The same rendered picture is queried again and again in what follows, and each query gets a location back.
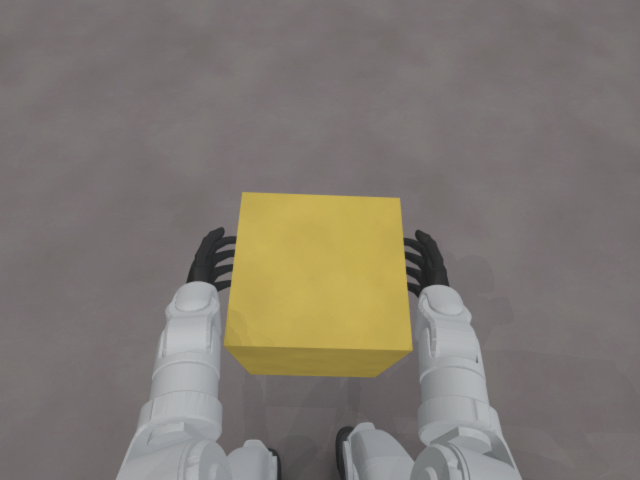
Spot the robot left upper arm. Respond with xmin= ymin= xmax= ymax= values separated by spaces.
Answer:
xmin=116 ymin=437 xmax=233 ymax=480

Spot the robot right upper arm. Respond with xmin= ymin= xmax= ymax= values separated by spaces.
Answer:
xmin=410 ymin=442 xmax=522 ymax=480

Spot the robot left forearm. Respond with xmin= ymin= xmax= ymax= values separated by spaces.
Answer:
xmin=116 ymin=281 xmax=222 ymax=478

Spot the right robot thigh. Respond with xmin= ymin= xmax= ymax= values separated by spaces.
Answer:
xmin=343 ymin=429 xmax=415 ymax=480

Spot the left robot shin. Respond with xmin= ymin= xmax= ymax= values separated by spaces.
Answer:
xmin=243 ymin=440 xmax=269 ymax=452

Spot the robot right forearm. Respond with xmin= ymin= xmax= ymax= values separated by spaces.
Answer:
xmin=414 ymin=285 xmax=522 ymax=479

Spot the right robot hand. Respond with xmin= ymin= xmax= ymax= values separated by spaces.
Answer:
xmin=403 ymin=230 xmax=450 ymax=298

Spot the carton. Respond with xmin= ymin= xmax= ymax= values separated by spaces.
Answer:
xmin=223 ymin=192 xmax=413 ymax=377

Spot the left robot hand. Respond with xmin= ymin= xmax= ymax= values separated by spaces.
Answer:
xmin=186 ymin=227 xmax=237 ymax=292

